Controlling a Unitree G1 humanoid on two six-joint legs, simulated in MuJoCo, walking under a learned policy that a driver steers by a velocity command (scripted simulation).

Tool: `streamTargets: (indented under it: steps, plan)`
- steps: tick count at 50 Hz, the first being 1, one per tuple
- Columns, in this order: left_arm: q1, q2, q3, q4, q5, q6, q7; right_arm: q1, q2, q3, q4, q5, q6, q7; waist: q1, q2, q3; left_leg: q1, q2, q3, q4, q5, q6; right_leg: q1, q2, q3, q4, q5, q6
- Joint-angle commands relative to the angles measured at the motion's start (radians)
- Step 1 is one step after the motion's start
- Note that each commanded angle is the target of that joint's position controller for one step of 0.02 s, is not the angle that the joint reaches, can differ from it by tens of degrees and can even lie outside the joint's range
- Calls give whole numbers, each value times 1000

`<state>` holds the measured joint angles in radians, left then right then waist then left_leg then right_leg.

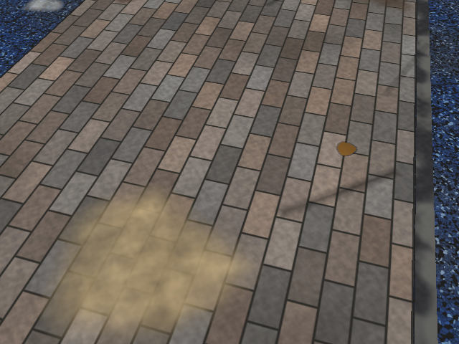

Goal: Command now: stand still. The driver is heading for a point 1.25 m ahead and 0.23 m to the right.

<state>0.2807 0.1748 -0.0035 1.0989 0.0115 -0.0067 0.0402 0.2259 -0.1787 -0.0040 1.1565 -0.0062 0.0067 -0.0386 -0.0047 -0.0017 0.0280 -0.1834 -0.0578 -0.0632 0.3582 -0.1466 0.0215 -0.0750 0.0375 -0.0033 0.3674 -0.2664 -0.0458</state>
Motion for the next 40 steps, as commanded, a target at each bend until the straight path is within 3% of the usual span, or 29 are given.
streamTargets:
  steps: [1,18,19,21,23,24,26,28,33,35,36,37,38,39,40]
  plan:
    - [57,83,10,-6,0,-6,4,44,-86,-10,-4,0,-4,-4,-1,-5,28,34,116,-101,-34,119,26,-80,-125,104,-75,131,-18]
    - [103,52,1,28,1,-10,9,73,-55,1,25,1,-2,-9,1,-5,40,21,116,-88,-19,115,18,-72,-125,105,-76,166,-22]
    - [114,48,0,32,3,-11,8,80,-48,3,27,0,-1,-9,5,-8,21,26,107,-82,-20,53,19,-65,-120,107,-93,73,-24]
    - [137,93,19,35,5,-4,6,61,-56,-2,10,-6,3,-6,21,-57,50,-50,49,-31,66,-144,30,-72,-123,156,-133,-229,-56]
    - [190,129,39,39,2,7,4,6,-57,-7,-30,-25,1,7,55,-135,132,-237,-3,57,236,-294,35,-66,-228,312,-227,-519,-138]
    - [212,131,46,44,3,6,4,-26,-47,-5,-56,-35,-6,15,68,-143,183,-305,27,84,318,-292,35,-74,-295,380,-264,-557,-180]
    - [242,123,52,49,16,-9,1,-77,-54,-12,-100,-37,-26,27,72,-96,228,-446,86,80,449,-296,34,-25,-353,428,-290,-453,-225]
    - [243,124,57,43,18,-30,-3,-83,-59,-19,-121,-32,-48,39,58,-60,206,-503,111,80,468,-268,28,55,-334,374,-268,-297,-220]
    - [225,137,63,27,16,-62,-10,-117,-63,-35,-186,-11,-65,59,33,-104,147,-298,78,142,299,-175,36,-11,-276,221,-195,-11,-180]
    - [175,146,63,12,5,-68,-16,32,-56,-45,-148,-4,-68,56,-50,-84,107,-11,21,188,179,-82,51,-156,-234,140,-73,146,-140]
    - [180,134,56,10,7,-76,-22,164,-91,-65,-104,-4,-74,47,-100,-29,44,186,-1,174,142,-89,64,-230,-186,83,89,271,-112]
    - [161,103,43,-14,6,-83,-30,334,-177,-93,-72,-21,-83,33,-174,114,-52,366,186,-68,29,-271,111,-349,-103,-18,394,215,-67]
    - [205,29,30,-56,0,-85,-38,446,-275,-111,-48,-24,-76,32,-157,348,-140,461,449,-585,-186,-500,227,-559,45,-79,735,-267,-29]
    - [126,99,49,-68,25,-76,-43,333,-203,-92,-62,-16,-63,33,-101,155,-28,329,433,-613,-215,-605,224,-622,-30,38,861,-237,-54]
    - [72,92,49,-87,22,-78,-54,202,-172,-82,-109,-15,-66,37,-58,68,58,220,409,-489,-201,-530,208,-642,-81,45,877,-118,-66]
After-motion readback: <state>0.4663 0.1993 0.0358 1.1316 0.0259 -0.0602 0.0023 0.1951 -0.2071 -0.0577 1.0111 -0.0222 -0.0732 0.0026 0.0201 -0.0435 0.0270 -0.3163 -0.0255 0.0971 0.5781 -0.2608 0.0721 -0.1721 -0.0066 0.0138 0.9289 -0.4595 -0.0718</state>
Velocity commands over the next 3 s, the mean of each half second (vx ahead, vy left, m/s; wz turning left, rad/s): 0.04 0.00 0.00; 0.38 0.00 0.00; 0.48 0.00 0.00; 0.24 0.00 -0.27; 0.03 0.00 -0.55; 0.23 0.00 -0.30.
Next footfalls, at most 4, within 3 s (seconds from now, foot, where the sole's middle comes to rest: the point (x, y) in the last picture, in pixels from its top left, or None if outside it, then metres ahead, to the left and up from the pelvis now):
0.72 left None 0.20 0.13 -0.78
1.22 right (252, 337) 0.55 -0.03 -0.78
1.74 left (201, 254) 0.83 0.13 -0.78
2.22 right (262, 284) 0.72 -0.07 -0.78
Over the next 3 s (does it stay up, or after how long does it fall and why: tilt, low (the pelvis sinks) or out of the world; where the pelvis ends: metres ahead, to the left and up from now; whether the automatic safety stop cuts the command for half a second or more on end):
stays up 0.78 0.00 0.00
